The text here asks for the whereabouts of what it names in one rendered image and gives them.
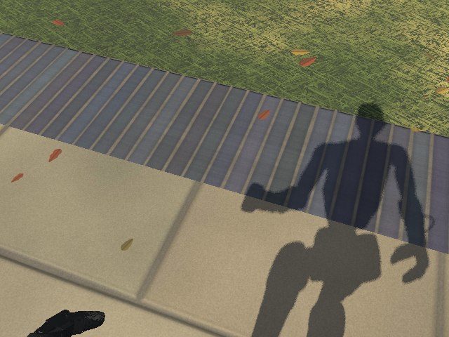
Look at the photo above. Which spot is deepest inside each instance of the robot left hand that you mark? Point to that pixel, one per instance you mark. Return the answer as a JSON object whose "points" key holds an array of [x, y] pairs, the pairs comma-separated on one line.
{"points": [[66, 324]]}

